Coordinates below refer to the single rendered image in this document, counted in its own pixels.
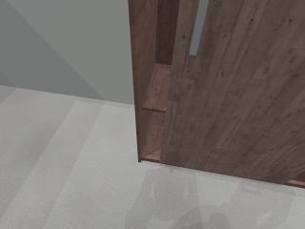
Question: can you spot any wardrobe door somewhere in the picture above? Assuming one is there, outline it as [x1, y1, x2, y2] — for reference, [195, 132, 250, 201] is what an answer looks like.
[159, 0, 305, 184]
[291, 171, 305, 182]

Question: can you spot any handle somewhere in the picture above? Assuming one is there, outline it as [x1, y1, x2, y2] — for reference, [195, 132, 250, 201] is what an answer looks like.
[189, 0, 209, 55]

